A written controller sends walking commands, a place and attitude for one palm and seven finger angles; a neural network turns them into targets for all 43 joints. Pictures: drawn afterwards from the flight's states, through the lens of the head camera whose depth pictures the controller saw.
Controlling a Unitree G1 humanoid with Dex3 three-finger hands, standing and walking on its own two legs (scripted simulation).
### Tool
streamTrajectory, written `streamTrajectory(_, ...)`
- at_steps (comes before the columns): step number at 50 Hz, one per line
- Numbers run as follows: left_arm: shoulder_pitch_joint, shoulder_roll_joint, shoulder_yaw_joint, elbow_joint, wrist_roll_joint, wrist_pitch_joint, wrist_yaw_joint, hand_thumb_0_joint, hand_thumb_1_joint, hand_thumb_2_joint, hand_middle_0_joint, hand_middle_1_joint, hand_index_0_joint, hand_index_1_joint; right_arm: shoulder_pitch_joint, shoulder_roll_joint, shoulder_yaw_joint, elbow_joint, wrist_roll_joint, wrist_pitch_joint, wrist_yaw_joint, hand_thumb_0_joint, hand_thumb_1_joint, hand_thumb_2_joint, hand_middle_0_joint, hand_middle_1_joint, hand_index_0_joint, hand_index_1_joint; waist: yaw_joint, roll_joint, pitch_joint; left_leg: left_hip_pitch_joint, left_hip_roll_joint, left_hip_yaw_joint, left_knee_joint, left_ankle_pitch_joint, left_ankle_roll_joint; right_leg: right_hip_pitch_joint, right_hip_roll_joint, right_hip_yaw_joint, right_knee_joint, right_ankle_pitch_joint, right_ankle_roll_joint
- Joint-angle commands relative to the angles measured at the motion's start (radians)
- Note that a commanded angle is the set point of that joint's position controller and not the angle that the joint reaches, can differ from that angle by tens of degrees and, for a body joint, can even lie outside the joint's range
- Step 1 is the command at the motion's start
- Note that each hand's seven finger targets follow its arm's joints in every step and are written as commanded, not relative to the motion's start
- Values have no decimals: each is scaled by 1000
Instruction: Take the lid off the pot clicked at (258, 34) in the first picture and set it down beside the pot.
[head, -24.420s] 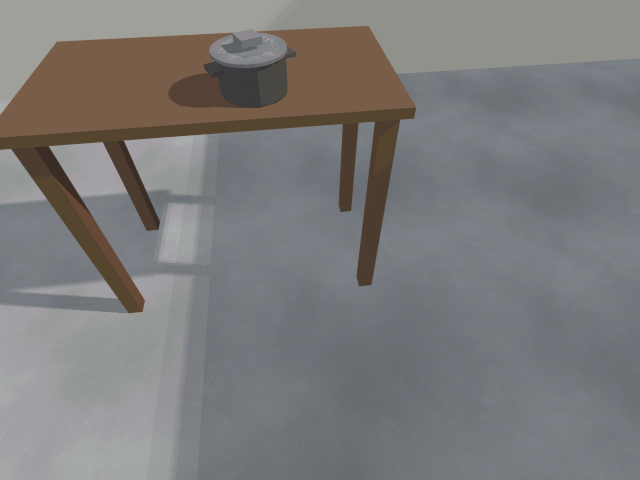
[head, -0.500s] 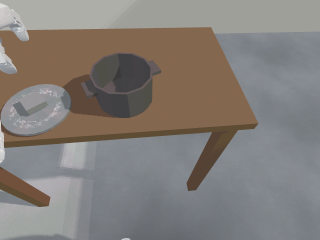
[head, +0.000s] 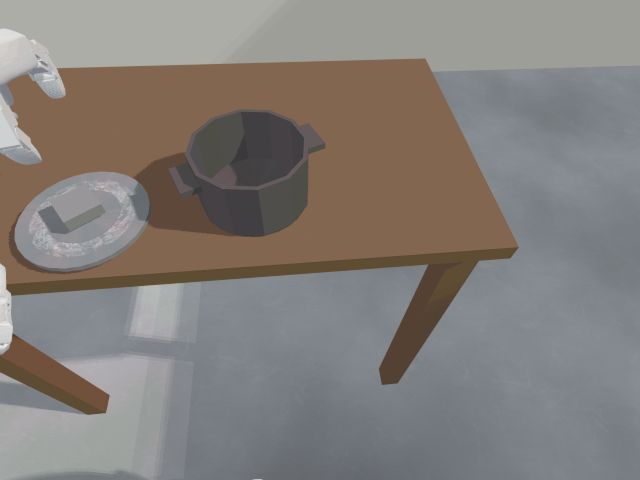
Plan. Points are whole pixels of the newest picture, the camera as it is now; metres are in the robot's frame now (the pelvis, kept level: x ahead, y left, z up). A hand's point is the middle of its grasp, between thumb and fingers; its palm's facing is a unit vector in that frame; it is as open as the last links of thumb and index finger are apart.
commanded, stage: draw the hand back to the body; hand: left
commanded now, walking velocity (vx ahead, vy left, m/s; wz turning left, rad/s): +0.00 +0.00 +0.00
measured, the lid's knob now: (78, 206) +0.48 +0.32 +0.05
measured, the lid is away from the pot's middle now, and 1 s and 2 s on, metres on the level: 0.24 0.24 0.24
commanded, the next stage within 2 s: step back with the hand held close in 1.98 s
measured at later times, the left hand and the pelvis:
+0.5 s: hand (42, 111) +0.42 +0.24 +0.25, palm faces +0.35 -0.90 -0.27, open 10.9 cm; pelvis +0.00 -0.02 +0.02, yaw -1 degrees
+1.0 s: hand (34, 171) +0.34 +0.22 +0.25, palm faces +0.46 -0.86 -0.23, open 8.7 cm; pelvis +0.02 -0.06 +0.02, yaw -1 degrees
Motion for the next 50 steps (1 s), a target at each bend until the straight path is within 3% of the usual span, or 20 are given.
streamTrajectory(1,-401,329,145,-343,-20,-4,50,0,-73,772,-403,-756,-403,-756,-26,-160,-62,-136,1,-26,-6,0,-900,-900,200,300,200,300,37,113,-476,525,-30,-15,-10,458,57,-34,67,-67,-68,335,-68)
streamTrajectory(6,-249,255,108,-338,-63,30,37,0,-73,772,-403,-756,-403,-756,-74,-158,-54,-154,10,-18,3,0,-900,-900,200,300,200,300,42,58,-339,462,-34,-3,-39,361,54,-36,65,-78,-87,291,-66)
streamTrajectory(10,-258,269,120,-523,-75,46,46,0,-73,772,-403,-756,-403,-756,-114,-151,-51,-177,8,-24,6,0,-900,-900,200,300,200,300,56,112,-382,522,-33,-20,-55,366,53,-20,62,-73,-93,267,-71)
streamTrajectory(11,-343,29,325,-587,-693,-59,230,0,-73,772,-403,-756,-403,-756,15,-85,-31,-253,-9,-98,-12,0,-900,-900,200,300,200,300,29,119,-282,635,27,-25,-103,192,29,-75,57,-98,-145,184,-97)
streamTrajectory(12,-243,-1,263,-576,-748,-91,320,0,-73,772,-403,-756,-403,-756,-54,-110,-3,-235,-13,-126,-26,0,-900,-900,200,300,200,300,42,108,-272,685,52,-87,-158,98,18,-77,57,-85,-151,121,-96)
streamTrajectory(13,-157,-45,262,-570,-767,-94,372,0,-73,772,-403,-756,-403,-756,-77,-104,-2,-232,-15,-137,-37,0,-900,-900,200,300,200,300,47,95,-251,678,62,-109,-183,59,16,-75,59,-83,-156,104,-97)
streamTrajectory(14,-91,-64,301,-566,-868,-108,407,0,-73,772,-403,-756,-403,-756,-75,-121,-6,-236,-20,-153,-50,0,-900,-900,200,300,200,300,48,9,-250,652,50,-91,-191,6,22,-41,63,-76,-173,102,-92)
streamTrajectory(15,-56,-9,357,-552,-906,-110,448,0,-73,772,-403,-756,-403,-756,-81,-128,-1,-214,-23,-159,-58,0,-900,-900,200,300,200,300,63,-32,-226,611,47,-71,-191,25,23,-1,57,-66,-179,137,-85)
streamTrajectory(16,-20,23,402,-542,-928,-111,482,0,-73,772,-403,-756,-403,-756,-75,-132,1,-198,-30,-161,-61,0,-900,-900,200,300,200,300,75,-54,-239,582,34,-41,-182,70,21,51,51,-61,-186,179,-82)
streamTrajectory(18,-21,39,446,-592,-966,-122,529,0,-24,779,-393,-733,-393,-733,-84,-128,1,-181,-38,-172,-64,0,-900,-900,200,300,200,300,82,-13,-238,570,27,-7,-183,126,11,104,42,-54,-198,228,-77)
streamTrajectory(20,-59,7,436,-729,-995,-148,559,0,25,785,-383,-710,-383,-710,-119,-117,4,-180,-43,-199,-60,0,-900,-900,200,300,200,300,86,121,-250,608,29,0,-203,130,-3,121,39,-50,-213,224,-79)
streamTrajectory(22,23,-15,455,-830,-1015,-161,586,0,73,791,-373,-688,-373,-688,-150,-104,4,-187,-50,-231,-55,0,-900,-900,200,300,200,300,103,221,-273,661,30,-3,-207,203,-13,154,41,-47,-220,266,-85)
streamTrajectory(23,69,-22,467,-843,-1021,-160,597,0,98,795,-368,-676,-368,-676,-154,-102,4,-181,-54,-240,-53,0,-900,-900,200,300,200,300,107,217,-271,666,28,3,-204,241,-14,173,43,-48,-223,300,-85)
streamTrajectory(26,224,-34,507,-796,-1040,-148,617,0,171,804,-353,-642,-353,-642,-155,-104,1,-154,-60,-253,-48,0,-900,-900,200,300,200,300,115,76,-200,589,22,32,-210,257,-4,220,47,-48,-237,372,-71)
streamTrajectory(29,288,-93,476,-839,-1052,-149,614,0,243,814,-337,-608,-337,-608,-168,-105,-7,-151,-57,-266,-44,0,-900,-900,200,300,200,300,116,18,-179,587,14,52,-212,275,6,233,45,-47,-243,424,-60)
streamTrajectory(33,353,-114,474,-960,-1060,-151,618,0,341,827,-317,-562,-317,-562,-199,-103,-12,-149,-56,-290,-37,0,-900,-900,200,300,200,300,126,18,-202,625,4,63,-208,321,15,244,42,-40,-239,485,-52)
streamTrajectory(34,360,-121,470,-989,-1062,-152,618,0,365,830,-312,-551,-312,-551,-205,-103,-12,-147,-54,-293,-37,0,-900,-900,200,300,200,300,127,55,-191,632,2,65,-206,329,16,246,38,-36,-241,496,-53)
streamTrajectory(37,426,-100,512,-1006,-1064,-146,626,0,438,839,-297,-517,-297,-517,-216,-104,-13,-136,-60,-298,-39,0,-900,-900,200,300,200,300,136,-5,-178,617,-5,70,-209,328,19,257,35,-35,-243,526,-44)
streamTrajectory(45,587,-143,528,-1140,-1081,-154,621,0,633,865,-256,-425,-256,-425,-255,-88,-17,-138,-65,-312,-38,0,-900,-900,200,300,200,300,150,12,-153,635,-10,83,-212,338,20,276,22,-29,-254,589,-32)
streamTrajectory(50,689,-122,584,-1170,-1093,-152,621,0,754,881,-231,-368,-231,-368,-270,-82,-17,-137,-70,-314,-42,0,-900,-900,200,300,200,300,164,-33,-128,626,-10,85,-219,328,22,288,16,-23,-262,613,-22)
